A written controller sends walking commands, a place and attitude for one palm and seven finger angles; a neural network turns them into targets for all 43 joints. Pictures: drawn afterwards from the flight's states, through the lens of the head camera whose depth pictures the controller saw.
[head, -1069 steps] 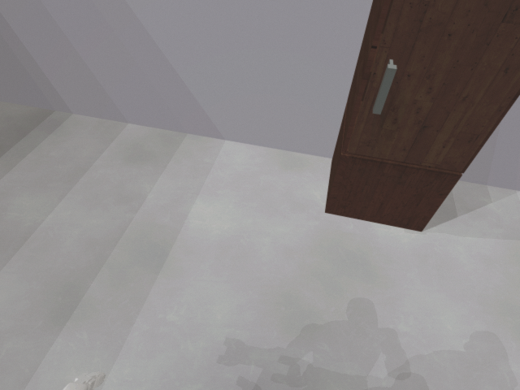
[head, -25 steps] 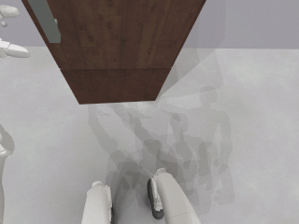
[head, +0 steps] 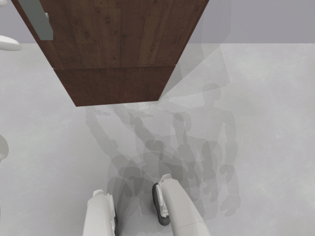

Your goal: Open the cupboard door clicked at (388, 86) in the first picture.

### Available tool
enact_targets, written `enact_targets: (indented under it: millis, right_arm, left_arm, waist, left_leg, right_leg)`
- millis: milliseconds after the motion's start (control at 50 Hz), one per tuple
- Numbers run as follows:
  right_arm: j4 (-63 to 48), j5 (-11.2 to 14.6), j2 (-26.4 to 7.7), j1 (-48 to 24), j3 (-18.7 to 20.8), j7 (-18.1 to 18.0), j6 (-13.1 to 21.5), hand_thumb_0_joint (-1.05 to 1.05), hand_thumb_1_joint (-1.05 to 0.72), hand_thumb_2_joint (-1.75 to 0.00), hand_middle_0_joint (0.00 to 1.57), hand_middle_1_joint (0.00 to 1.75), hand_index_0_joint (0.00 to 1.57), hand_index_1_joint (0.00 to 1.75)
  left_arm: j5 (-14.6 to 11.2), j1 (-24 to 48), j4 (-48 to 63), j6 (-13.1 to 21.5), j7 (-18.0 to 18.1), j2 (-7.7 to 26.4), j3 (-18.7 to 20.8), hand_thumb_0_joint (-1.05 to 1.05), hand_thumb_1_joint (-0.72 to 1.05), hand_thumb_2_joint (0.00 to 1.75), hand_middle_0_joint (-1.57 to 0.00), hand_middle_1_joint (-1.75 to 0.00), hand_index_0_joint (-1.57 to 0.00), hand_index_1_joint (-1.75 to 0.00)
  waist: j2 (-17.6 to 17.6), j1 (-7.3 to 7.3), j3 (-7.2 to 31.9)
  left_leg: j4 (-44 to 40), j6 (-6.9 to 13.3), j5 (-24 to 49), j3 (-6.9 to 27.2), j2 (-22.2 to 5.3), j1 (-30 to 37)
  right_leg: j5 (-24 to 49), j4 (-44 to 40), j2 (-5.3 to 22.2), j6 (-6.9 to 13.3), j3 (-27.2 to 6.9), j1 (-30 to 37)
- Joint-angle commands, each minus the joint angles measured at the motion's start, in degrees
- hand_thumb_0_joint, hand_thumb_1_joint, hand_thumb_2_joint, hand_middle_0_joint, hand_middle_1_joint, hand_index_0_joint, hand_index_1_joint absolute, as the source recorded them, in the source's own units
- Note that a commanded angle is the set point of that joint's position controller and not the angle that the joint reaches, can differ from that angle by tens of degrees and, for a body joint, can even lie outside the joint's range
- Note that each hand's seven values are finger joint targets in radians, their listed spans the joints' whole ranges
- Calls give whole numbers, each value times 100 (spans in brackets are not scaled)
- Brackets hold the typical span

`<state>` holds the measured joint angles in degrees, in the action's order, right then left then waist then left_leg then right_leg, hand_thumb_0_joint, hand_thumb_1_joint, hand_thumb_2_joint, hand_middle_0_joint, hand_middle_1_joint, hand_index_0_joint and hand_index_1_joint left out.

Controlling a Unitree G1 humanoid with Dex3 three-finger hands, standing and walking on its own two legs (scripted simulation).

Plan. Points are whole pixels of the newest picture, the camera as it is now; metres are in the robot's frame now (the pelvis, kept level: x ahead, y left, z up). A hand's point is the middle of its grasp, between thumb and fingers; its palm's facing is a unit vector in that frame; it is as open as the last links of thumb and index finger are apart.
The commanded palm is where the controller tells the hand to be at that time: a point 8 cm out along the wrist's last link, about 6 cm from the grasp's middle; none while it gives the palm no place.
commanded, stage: move the hooked fingers beside the handle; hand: left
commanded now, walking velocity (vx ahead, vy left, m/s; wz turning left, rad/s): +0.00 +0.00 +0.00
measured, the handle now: out of the picture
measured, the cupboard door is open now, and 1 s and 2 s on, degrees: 0 0 0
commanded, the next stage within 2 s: slide the fingers in behind the handle in 0.20 s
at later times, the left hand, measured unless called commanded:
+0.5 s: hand (0, 17) +0.57 +0.23 +0.07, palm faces -0.03 -1.00 +0.00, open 14.0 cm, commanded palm +0.56 +0.25 +0.08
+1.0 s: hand (22, 17) +0.57 +0.19 +0.08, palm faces +0.00 -1.00 +0.00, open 14.0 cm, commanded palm +0.56 +0.22 +0.08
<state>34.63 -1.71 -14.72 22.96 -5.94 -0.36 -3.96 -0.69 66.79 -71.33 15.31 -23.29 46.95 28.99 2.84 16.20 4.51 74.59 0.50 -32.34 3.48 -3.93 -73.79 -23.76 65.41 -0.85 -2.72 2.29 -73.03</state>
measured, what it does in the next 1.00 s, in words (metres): stands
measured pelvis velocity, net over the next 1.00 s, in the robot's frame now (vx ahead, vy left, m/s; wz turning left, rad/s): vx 0.01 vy -0.01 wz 0.03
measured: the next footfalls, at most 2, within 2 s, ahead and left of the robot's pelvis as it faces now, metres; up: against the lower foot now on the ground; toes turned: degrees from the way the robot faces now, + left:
none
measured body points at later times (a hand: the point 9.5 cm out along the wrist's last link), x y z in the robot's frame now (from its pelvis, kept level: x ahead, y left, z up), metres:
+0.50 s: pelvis +0.01 +0.00 +0.01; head +0.21 +0.04 +0.41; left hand +0.57 +0.28 +0.08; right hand +0.00 -0.27 -0.09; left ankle +0.01 +0.11 -0.62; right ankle +0.06 -0.16 -0.62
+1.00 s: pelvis +0.01 -0.01 +0.01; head +0.19 +0.02 +0.41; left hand +0.57 +0.25 +0.08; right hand -0.01 -0.27 -0.09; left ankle +0.01 +0.11 -0.62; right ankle +0.06 -0.16 -0.62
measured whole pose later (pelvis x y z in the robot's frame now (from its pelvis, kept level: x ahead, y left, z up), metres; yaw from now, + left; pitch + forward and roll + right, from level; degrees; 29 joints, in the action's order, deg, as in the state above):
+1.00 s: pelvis +0.01 -0.01 +0.01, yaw +2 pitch +30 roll -5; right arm 35.2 -2.3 -15.1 21.8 -3.8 0.3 -3.2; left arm -1.9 64.8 -71.2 18.8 -16.5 36.9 24.7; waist 2.9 14.6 5.5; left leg 73.0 -0.4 -32.2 3.7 -3.3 -70.7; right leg -24.8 65.6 -0.3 -1.9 2.5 -70.6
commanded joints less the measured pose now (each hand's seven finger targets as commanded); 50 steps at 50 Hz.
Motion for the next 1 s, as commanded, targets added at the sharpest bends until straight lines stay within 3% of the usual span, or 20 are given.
enact_targets:
  millis: [0,40,80,140,240,280,300,340,380,420,440,520,560,620,760,800,820,860,900,980]
  right_arm:
    - [-79,-25,-1306,1303,450,-96,29,0,-90,-90,20,30,20,30]
    - [-71,-37,-1309,1317,463,-99,20,0,-90,-90,20,30,20,30]
    - [-55,-37,-1305,1345,481,-109,16,0,-90,-90,20,30,20,30]
    - [-28,-51,-1303,1349,501,-93,10,0,-90,-90,20,30,20,30]
    - [-50,-40,-1282,1305,507,-85,-21,0,-90,-90,20,30,20,30]
    - [-98,-39,-1290,1296,509,-85,-31,0,-90,-90,20,30,20,30]
    - [-102,-47,-1269,1291,533,-69,-23,0,-90,-90,20,30,20,30]
    - [-68,-50,-1247,1296,570,-44,-22,0,-90,-90,20,30,20,30]
    - [-46,-35,-1255,1267,569,-46,-30,0,-90,-90,20,30,20,30]
    - [-52,-32,-1258,1258,559,-58,-28,0,-90,-90,20,30,20,30]
    - [-54,-23,-1221,1235,556,-46,-16,0,-90,-90,20,30,20,30]
    - [-59,-59,-1214,1263,577,-34,-3,0,-90,-90,20,30,20,30]
    - [-55,-60,-1179,1236,595,-3,6,0,-90,-90,20,30,20,30]
    - [-28,-53,-1200,1219,583,-19,8,0,-90,-90,20,30,20,30]
    - [5,-61,-1157,1200,602,-8,57,0,-90,-90,20,30,20,30]
    - [38,-60,-1158,1218,593,-23,66,0,-90,-90,20,30,20,30]
    - [40,-63,-1179,1223,588,-37,71,0,-90,-90,20,30,20,30]
    - [35,-75,-1154,1207,579,-25,87,0,-90,-90,20,30,20,30]
    - [17,-93,-1158,1230,565,-27,102,0,-90,-90,20,30,20,30]
    - [-18,-115,-1134,1224,579,28,104,0,-90,-90,20,30,20,30]
  left_arm:
    - [-151,2248,1132,314,-28,1438,40,0,-50,30,-30,-120,-30,-120]
    - [-139,2300,1243,352,-13,1475,56,0,-50,30,-30,-120,-30,-120]
    - [-163,2236,1184,363,0,1352,5,0,-50,30,-30,-120,-30,-120]
    - [-195,2265,1352,444,12,1329,24,0,-50,30,-30,-120,-30,-120]
    - [-187,2203,1278,429,33,1234,-20,0,-50,30,-30,-120,-30,-120]
    - [-178,2135,1475,467,58,1439,123,0,-50,30,-30,-120,-30,-120]
    - [-199,2207,1682,531,52,1266,21,0,-50,30,-30,-120,-30,-120]
    - [-263,2044,1680,529,57,955,-97,0,-50,30,-30,-120,-30,-120]
    - [-318,1999,1501,463,50,857,-129,0,-50,30,-30,-120,-30,-120]
    - [-301,2152,1566,471,101,935,-95,0,-50,30,-30,-120,-30,-120]
    - [-277,2067,1409,434,112,701,-258,0,-50,30,-30,-120,-30,-120]
    - [-261,2189,1763,601,267,824,-117,0,-50,30,-30,-120,-30,-120]
    - [-291,1971,1615,598,310,450,-296,0,-50,30,-30,-120,-30,-120]
    - [-251,2212,1530,613,375,586,-258,0,-50,30,-30,-120,-30,-120]
    - [-284,2221,1478,691,365,196,-494,0,-50,30,-30,-120,-30,-120]
    - [-290,2353,1340,684,404,142,-532,0,-50,30,-30,-120,-30,-120]
    - [-286,2416,1337,688,446,356,-366,0,-50,30,-30,-120,-30,-120]
    - [-238,2388,1253,665,527,203,-466,0,-50,30,-30,-120,-30,-120]
    - [-184,2488,1252,694,642,357,-362,0,-50,30,-30,-120,-30,-120]
    - [-40,2451,1325,740,761,143,-556,0,-50,30,-30,-120,-30,-120]
  waist:
    - [1416,-11,3333]
    - [1550,-47,3476]
    - [1359,8,3375]
    - [1584,-38,3534]
    - [1403,-4,3436]
    - [1535,-126,3622]
    - [1740,-119,3774]
    - [1678,-101,3799]
    - [1397,-37,3549]
    - [1416,-44,3574]
    - [1414,-38,3439]
    - [1542,-122,3750]
    - [1395,-91,3601]
    - [1267,-28,3444]
    - [1260,-27,3515]
    - [1090,61,3346]
    - [1127,-1,3400]
    - [1191,7,3340]
    - [1186,-6,3348]
    - [1212,-15,3536]
  left_leg:
    - [-912,74,2790,168,82,2882]
    - [-904,49,2902,178,86,2991]
    - [-910,48,2981,181,80,2993]
    - [-899,18,3216,190,80,3239]
    - [-861,49,3185,151,91,3082]
    - [-884,35,3295,128,101,3155]
    - [-874,6,3505,171,96,3414]
    - [-872,-26,3768,199,76,3644]
    - [-879,19,3482,138,89,3365]
    - [-900,29,3371,141,100,3288]
    - [-911,29,3253,119,118,3223]
    - [-923,-12,3542,167,109,3506]
    - [-942,-11,3474,142,116,3479]
    - [-929,35,3140,82,132,3166]
    - [-955,36,2949,66,176,3135]
    - [-948,68,2745,84,169,3014]
    - [-951,58,2681,76,171,2939]
    - [-954,54,2638,69,184,2928]
    - [-947,64,2581,81,184,2849]
    - [-924,54,2635,68,197,2896]
  right_leg:
    - [1387,-536,-260,390,239,1540]
    - [1407,-516,-250,389,242,1521]
    - [1480,-541,-249,374,251,1523]
    - [1593,-532,-241,392,241,1516]
    - [1694,-523,-244,373,223,1604]
    - [1807,-520,-239,387,194,1805]
    - [1850,-475,-238,415,206,1675]
    - [1942,-517,-243,394,241,1606]
    - [1917,-582,-250,372,218,1702]
    - [1890,-560,-240,373,202,1745]
    - [1801,-580,-242,376,212,1691]
    - [1933,-531,-230,403,200,1765]
    - [1885,-580,-229,389,215,1725]
    - [1819,-592,-221,374,164,1797]
    - [1749,-617,-216,388,144,1881]
    - [1562,-627,-216,384,153,1752]
    - [1518,-618,-205,377,140,1823]
    - [1434,-605,-196,385,155,1709]
    - [1384,-566,-196,395,145,1723]
    - [1425,-540,-186,385,135,1766]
